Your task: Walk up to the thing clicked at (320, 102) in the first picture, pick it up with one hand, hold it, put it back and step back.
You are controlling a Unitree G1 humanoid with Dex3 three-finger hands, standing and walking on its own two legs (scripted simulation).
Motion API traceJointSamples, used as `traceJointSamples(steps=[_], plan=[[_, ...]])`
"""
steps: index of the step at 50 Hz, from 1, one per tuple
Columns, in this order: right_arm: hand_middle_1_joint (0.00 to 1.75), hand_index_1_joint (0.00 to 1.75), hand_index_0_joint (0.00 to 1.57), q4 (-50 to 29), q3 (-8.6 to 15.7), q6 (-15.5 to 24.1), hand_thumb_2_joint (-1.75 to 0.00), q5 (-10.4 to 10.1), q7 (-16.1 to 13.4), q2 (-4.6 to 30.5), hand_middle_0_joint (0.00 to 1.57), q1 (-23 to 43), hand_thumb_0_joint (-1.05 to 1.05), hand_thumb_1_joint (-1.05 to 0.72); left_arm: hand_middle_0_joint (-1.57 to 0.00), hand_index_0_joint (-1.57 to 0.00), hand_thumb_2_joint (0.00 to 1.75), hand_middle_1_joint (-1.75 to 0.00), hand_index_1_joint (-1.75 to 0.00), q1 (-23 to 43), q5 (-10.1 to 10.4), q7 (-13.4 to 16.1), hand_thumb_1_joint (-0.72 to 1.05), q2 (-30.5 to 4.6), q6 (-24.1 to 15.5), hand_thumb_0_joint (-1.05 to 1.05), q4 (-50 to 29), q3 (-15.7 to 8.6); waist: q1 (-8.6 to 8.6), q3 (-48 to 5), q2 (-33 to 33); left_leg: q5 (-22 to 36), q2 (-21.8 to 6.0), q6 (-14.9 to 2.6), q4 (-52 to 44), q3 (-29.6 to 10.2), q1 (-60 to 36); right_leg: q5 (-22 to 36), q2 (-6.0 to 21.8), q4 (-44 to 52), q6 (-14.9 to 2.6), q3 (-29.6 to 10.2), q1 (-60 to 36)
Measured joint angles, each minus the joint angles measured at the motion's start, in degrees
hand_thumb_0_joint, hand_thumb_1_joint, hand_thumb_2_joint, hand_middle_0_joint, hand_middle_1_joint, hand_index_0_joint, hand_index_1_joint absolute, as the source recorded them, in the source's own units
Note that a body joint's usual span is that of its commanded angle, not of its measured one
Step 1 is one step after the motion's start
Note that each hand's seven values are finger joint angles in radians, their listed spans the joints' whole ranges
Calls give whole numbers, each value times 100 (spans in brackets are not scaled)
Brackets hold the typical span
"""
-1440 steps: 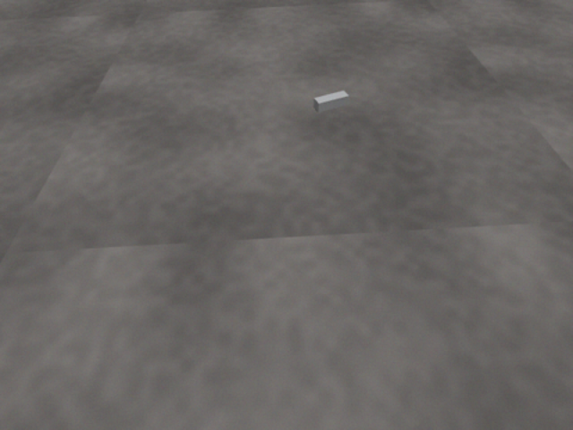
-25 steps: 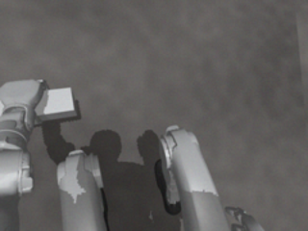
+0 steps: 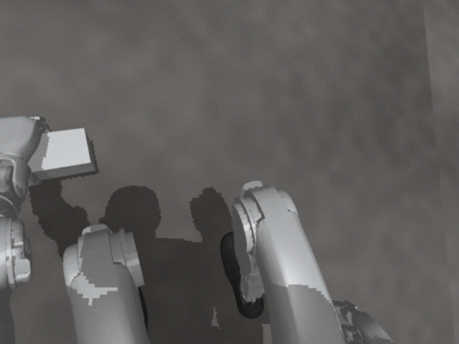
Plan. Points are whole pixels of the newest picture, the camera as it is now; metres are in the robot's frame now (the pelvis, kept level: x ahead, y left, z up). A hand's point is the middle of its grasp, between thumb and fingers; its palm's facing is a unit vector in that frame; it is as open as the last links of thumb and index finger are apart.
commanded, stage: rest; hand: left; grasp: from above
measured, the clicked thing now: (28, 159) +0.47 +0.25 -0.23
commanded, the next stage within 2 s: open in 1.28 s
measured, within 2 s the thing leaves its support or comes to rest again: rests again in 0.82 s
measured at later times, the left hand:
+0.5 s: hand (32, 161) +0.47 +0.25 -0.25, palm faces -0.48 -0.07 -0.87, open 9.7 cm
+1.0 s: hand (36, 160) +0.47 +0.25 -0.26, palm faces -0.46 -0.08 -0.88, open 9.7 cm
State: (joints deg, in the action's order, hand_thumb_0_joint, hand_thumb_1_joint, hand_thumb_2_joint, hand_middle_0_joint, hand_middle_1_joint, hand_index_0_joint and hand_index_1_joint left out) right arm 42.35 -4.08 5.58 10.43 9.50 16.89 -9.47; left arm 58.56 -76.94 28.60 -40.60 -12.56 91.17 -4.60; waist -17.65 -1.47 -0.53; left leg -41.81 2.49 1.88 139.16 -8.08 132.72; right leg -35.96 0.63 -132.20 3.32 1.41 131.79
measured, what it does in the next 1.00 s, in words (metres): stands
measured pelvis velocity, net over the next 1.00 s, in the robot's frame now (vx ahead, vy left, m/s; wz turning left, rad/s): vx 0.00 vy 0.01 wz -0.09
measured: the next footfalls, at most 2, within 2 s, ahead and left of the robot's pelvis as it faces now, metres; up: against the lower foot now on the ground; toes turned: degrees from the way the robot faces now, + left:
none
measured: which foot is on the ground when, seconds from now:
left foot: down 0.00-1.00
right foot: down 0.00-1.00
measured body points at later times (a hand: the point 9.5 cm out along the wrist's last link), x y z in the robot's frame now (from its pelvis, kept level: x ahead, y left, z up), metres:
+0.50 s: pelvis +0.00 +0.01 -0.02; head +0.27 +0.08 +0.33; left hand +0.49 +0.25 -0.20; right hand +0.00 -0.27 -0.10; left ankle +0.06 +0.13 -0.29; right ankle +0.11 -0.14 -0.29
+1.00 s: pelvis +0.00 +0.01 -0.03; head +0.28 +0.09 +0.32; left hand +0.49 +0.25 -0.21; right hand +0.00 -0.26 -0.09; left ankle +0.06 +0.13 -0.29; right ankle +0.11 -0.14 -0.29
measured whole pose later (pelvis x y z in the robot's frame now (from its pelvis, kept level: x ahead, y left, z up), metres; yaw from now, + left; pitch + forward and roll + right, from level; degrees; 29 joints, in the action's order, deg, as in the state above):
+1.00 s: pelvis +0.00 +0.01 -0.03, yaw -5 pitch +30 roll -13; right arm 41.2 -10.8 12.2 14.9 16.6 19.8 -8.3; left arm 60.9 -78.9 36.6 -51.4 -13.1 101.0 -8.9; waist -22.8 6.7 -4.0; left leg -43.3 2.3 0.8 146.9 -12.3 134.5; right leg -35.4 -0.9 -135.5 4.1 4.9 131.5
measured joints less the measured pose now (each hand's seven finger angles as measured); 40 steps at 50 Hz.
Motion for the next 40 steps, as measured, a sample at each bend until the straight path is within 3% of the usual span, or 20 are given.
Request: traceJointSamples(steps=[8, 16, 23, 31, 36, 40], plan=[[30, 30, 20, 9, -99, 78, -90, 93, 122, 4, 20, 28, 0, -92, -75, -76, 44, -52, -47, 17, -16, 181, 3, -117, 76, -1, 158, -37, -90, 121, -28, -41, -3, -18, 196, -48, 117, -7, -29, -136, 21, 30, 96], [30, 30, 21, -78, -245, 201, -90, 199, 256, 68, 20, 41, 0, -91, -75, -76, 44, -52, -47, 80, -81, 274, 4, -429, -15, -1, 345, -384, -216, 370, -67, -75, 1, -18, 412, -167, 186, 10, -63, -254, 53, 121, 125], [30, 30, 21, -107, -307, 271, -90, 298, 347, 184, 20, -3, 0, -91, -74, -76, 44, -52, -47, 43, -133, 321, 4, -653, -104, -1, 368, -501, -271, 571, -138, -81, 7, -26, 572, -268, 244, 40, -89, -320, 64, 203, 132], [30, 30, 21, -41, -389, 353, -90, 365, 456, 252, 20, -15, 0, -91, -74, -76, 44, -52, -47, -32, -181, 488, 4, -722, -164, -1, 402, -388, -295, 624, -245, -131, -6, -46, 647, -333, 220, 28, -111, -325, 66, 262, 79], [30, 30, 21, -65, -446, 430, -90, 411, 532, 262, 20, 46, 0, -91, -75, -76, 44, -52, -47, 18, -272, 670, 4, -841, -163, -1, 605, -519, -381, 651, -301, -141, -1, -54, 693, -370, 199, 26, -115, -335, 65, 295, 33], [30, 30, 20, -69, -518, 500, -90, 438, 594, 274, 20, 98, 0, -91, -75, -77, 44, -52, -47, 143, -250, 749, 3, -912, -89, -1, 816, -381, -440, 672, -334, -132, 2, -69, 731, -385, 206, 37, -120, -348, 74, 308, 21]])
